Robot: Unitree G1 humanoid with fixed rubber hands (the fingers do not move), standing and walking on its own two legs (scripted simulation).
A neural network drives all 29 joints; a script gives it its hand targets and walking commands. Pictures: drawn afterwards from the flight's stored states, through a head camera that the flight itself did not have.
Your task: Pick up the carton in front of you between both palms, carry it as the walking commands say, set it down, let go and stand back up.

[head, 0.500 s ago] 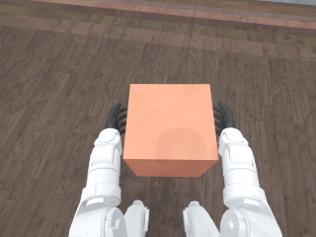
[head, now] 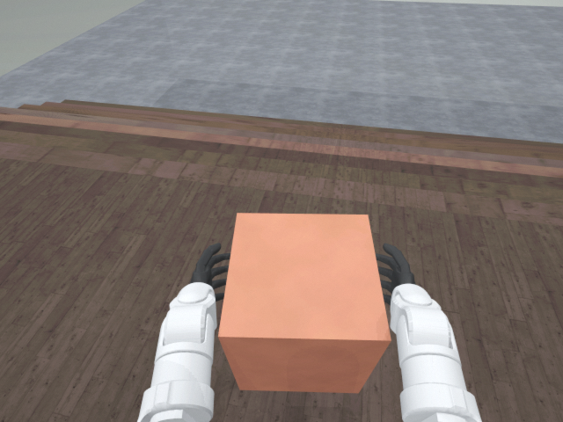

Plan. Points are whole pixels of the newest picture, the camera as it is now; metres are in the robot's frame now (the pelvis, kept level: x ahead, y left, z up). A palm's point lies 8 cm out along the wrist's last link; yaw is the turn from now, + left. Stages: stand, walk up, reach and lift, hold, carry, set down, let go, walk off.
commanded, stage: reach and lift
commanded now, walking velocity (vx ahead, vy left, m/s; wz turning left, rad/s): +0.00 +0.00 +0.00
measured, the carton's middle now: (300, 306) +0.32 +0.00 -0.04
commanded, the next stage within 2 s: hold in 0.94 s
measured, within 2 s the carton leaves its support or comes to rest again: neither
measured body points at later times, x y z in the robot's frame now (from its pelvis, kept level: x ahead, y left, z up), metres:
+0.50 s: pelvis +0.00 +0.00 +0.01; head -0.02 +0.00 +0.45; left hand +0.32 +0.15 +0.03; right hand +0.31 -0.16 +0.03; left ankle +0.02 +0.13 -0.74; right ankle +0.02 -0.13 -0.74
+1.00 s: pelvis +0.00 +0.00 +0.01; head -0.03 +0.00 +0.45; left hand +0.31 +0.15 +0.04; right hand +0.31 -0.16 +0.04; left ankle +0.02 +0.13 -0.74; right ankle +0.02 -0.13 -0.74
